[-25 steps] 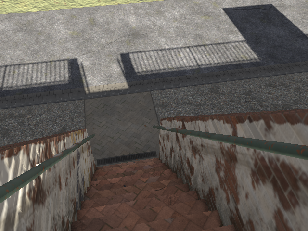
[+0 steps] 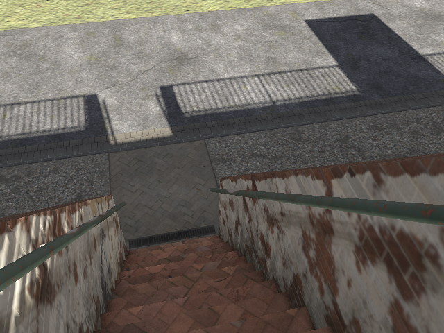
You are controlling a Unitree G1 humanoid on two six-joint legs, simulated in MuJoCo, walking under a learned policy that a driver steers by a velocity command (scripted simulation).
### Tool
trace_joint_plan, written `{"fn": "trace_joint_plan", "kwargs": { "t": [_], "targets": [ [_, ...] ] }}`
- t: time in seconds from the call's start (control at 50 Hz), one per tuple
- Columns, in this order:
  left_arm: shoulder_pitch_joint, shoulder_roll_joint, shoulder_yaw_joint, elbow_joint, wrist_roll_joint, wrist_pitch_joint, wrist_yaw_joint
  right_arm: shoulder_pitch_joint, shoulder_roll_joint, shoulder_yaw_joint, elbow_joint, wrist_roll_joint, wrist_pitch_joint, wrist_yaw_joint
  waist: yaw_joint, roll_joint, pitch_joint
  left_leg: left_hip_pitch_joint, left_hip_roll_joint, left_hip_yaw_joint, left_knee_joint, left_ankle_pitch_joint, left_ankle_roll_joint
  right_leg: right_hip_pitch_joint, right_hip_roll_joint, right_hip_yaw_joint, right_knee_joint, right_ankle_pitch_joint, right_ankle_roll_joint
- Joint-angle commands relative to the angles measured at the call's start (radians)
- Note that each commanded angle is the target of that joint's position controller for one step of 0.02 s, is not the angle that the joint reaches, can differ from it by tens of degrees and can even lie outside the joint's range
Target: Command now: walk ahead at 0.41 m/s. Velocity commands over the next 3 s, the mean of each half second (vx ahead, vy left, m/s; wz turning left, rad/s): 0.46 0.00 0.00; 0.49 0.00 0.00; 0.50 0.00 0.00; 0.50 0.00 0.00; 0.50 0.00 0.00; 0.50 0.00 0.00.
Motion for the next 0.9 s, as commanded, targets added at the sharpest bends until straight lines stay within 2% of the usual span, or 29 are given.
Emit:
{"fn": "trace_joint_plan", "kwargs": {
  "t": [0.02, 0.06, 0.08, 0.14, 0.16, 0.26, 0.28, 0.4, 0.42, 0.46, 0.5, 0.54, 0.58, 0.62, 0.66, 0.7, 0.76, 0.78, 0.84, 0.9],
  "targets": [
    [-0.006, 0.091, 0.019, -0.038, -0.010, -0.012, 0.003, 0.041, -0.137, -0.028, -0.053, 0.003, 0.001, -0.004, 0.005, 0.043, 0.053, -0.035, 0.040, -0.084, -0.015, 0.449, 0.131, -0.052, -0.040, 0.016, 0.001, 0.460, -0.070],
    [-0.028, 0.090, 0.022, -0.048, -0.017, -0.015, 0.005, 0.012, -0.113, -0.018, -0.076, 0.003, 0.003, -0.009, 0.007, 0.014, 0.015, -0.054, 0.018, -0.065, 0.026, 0.517, 0.113, 0.006, -0.052, 0.030, 0.007, 0.588, -0.073],
    [-0.032, 0.096, 0.024, -0.051, -0.018, -0.012, 0.006, 0.005, -0.117, -0.017, -0.083, 0.004, 0.005, -0.012, 0.009, 0.006, 0.009, -0.065, 0.011, -0.058, 0.041, 0.522, 0.105, 0.026, -0.056, 0.038, 0.009, 0.629, -0.077],
    [-0.058, 0.107, 0.028, -0.065, -0.023, -0.003, 0.008, -0.005, -0.119, -0.012, -0.101, 0.007, 0.009, -0.017, 0.005, 0.006, 0.012, -0.084, -0.005, -0.053, 0.058, 0.526, 0.091, 0.049, -0.069, 0.059, 0.008, 0.713, -0.086],
    [-0.076, 0.101, 0.026, -0.075, -0.023, -0.002, 0.010, -0.007, -0.114, -0.008, -0.108, 0.002, 0.011, -0.019, -0.002, 0.014, 0.018, -0.076, -0.003, -0.050, 0.060, 0.553, 0.086, 0.033, -0.073, 0.050, 0.018, 0.743, -0.086],
    [-0.115, 0.095, 0.026, -0.112, -0.021, 0.005, 0.011, -0.031, -0.117, -0.001, -0.136, 0.006, 0.023, -0.019, -0.011, 0.027, -0.006, -0.038, 0.000, -0.071, 0.068, 0.603, 0.087, 0.004, -0.062, 0.023, 0.023, 0.699, -0.066],
    [-0.117, 0.100, 0.027, -0.116, -0.023, 0.008, 0.009, -0.044, -0.120, -0.002, -0.142, 0.011, 0.024, -0.017, -0.007, 0.022, -0.015, -0.041, -0.002, -0.079, 0.062, 0.587, 0.089, 0.018, -0.060, 0.029, 0.013, 0.677, -0.063],
    [-0.169, 0.091, 0.014, -0.154, -0.023, 0.017, 0.004, -0.122, -0.117, 0.009, -0.186, 0.011, 0.034, -0.012, 0.002, 0.008, -0.029, -0.045, -0.001, -0.084, 0.013, 0.516, 0.076, 0.052, -0.072, 0.052, -0.025, 0.671, -0.057],
    [-0.154, 0.101, 0.014, -0.151, -0.020, 0.021, -0.001, -0.113, -0.132, 0.005, -0.183, 0.005, 0.037, -0.006, 0.002, 0.018, 0.002, -0.065, -0.004, -0.083, 0.006, 0.455, 0.083, 0.034, -0.075, 0.063, -0.031, 0.621, -0.067],
    [-0.160, 0.099, 0.011, -0.161, -0.017, 0.018, -0.004, -0.131, -0.129, 0.005, -0.190, 0.005, 0.040, -0.001, 0.004, 0.016, 0.015, -0.090, -0.008, -0.085, -0.009, 0.362, 0.085, 0.021, -0.076, 0.073, -0.058, 0.525, -0.065],
    [-0.180, 0.102, 0.006, -0.182, -0.014, 0.020, -0.008, -0.157, -0.130, 0.003, -0.200, 0.013, 0.038, 0.002, 0.000, 0.008, 0.031, -0.134, -0.006, -0.090, -0.044, 0.307, 0.094, 0.050, -0.085, 0.112, -0.090, 0.458, -0.068],
    [-0.194, 0.100, 0.006, -0.195, -0.011, 0.018, -0.014, -0.186, -0.131, 0.002, -0.210, 0.016, 0.037, 0.004, 0.005, 0.003, 0.024, -0.137, -0.007, -0.085, -0.061, 0.297, 0.091, 0.060, -0.089, 0.115, -0.101, 0.443, -0.071],
    [-0.200, 0.106, 0.005, -0.216, -0.017, 0.022, -0.018, -0.208, -0.128, 0.002, -0.219, 0.013, 0.040, 0.008, 0.008, -0.004, 0.019, -0.152, -0.014, -0.072, -0.069, 0.282, 0.098, 0.080, -0.095, 0.134, -0.119, 0.391, -0.075],
    [-0.190, 0.107, 0.000, -0.230, -0.008, 0.029, -0.016, -0.191, -0.118, -0.002, -0.217, 0.015, 0.039, 0.014, 0.008, -0.031, 0.029, -0.149, -0.019, -0.060, -0.071, 0.230, 0.092, 0.062, -0.105, 0.155, -0.160, 0.283, -0.075],
    [-0.194, 0.112, 0.000, -0.246, -0.015, 0.031, -0.014, -0.194, -0.109, -0.003, -0.224, 0.008, 0.039, 0.015, -0.001, -0.037, 0.051, -0.149, -0.024, -0.055, -0.083, 0.202, 0.092, 0.036, -0.115, 0.171, -0.192, 0.235, -0.080],
    [-0.193, 0.114, 0.002, -0.260, -0.020, 0.024, -0.015, -0.180, -0.112, -0.009, -0.222, 0.011, 0.031, 0.022, -0.011, -0.028, 0.051, -0.111, -0.022, -0.061, -0.125, 0.182, 0.105, 0.037, -0.109, 0.167, -0.206, 0.183, -0.083],
    [-0.202, 0.099, -0.001, -0.281, -0.017, 0.019, -0.016, -0.186, -0.107, -0.009, -0.228, 0.005, 0.026, 0.031, -0.009, 0.005, 0.064, -0.089, -0.002, -0.080, -0.146, 0.228, 0.114, 0.036, -0.086, 0.096, -0.178, 0.225, -0.071],
    [-0.212, 0.100, -0.002, -0.295, -0.016, 0.017, -0.013, -0.195, -0.108, -0.007, -0.233, 0.007, 0.029, 0.033, -0.012, -0.002, 0.072, -0.082, 0.001, -0.088, -0.145, 0.239, 0.116, 0.028, -0.079, 0.079, -0.167, 0.244, -0.068],
    [-0.201, 0.095, -0.004, -0.309, -0.013, 0.013, -0.015, -0.202, -0.115, -0.009, -0.245, 0.008, 0.030, 0.037, -0.008, 0.022, 0.046, -0.075, 0.004, -0.101, -0.141, 0.248, 0.122, 0.050, -0.077, 0.059, -0.151, 0.266, -0.065],
    [-0.209, 0.102, -0.004, -0.324, -0.016, 0.017, -0.018, -0.194, -0.122, -0.012, -0.249, 0.006, 0.023, 0.046, -0.016, 0.014, 0.046, -0.085, -0.004, -0.102, -0.144, 0.206, 0.123, 0.064, -0.085, 0.059, -0.157, 0.284, -0.061]
  ]
}}
Next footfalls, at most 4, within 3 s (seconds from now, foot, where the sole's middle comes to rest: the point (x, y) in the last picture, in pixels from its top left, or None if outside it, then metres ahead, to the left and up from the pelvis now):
none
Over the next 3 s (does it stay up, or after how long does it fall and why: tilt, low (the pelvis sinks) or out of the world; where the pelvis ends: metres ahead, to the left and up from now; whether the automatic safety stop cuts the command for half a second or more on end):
stays up -0.02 0.04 0.00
